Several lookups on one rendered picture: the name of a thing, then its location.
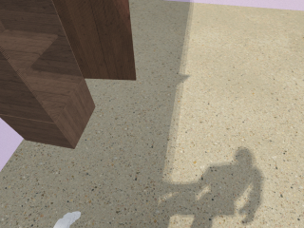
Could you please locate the cupboard door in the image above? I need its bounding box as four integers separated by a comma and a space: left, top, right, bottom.
52, 0, 137, 81

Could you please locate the left robot hand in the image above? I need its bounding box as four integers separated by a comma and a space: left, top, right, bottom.
53, 211, 81, 228

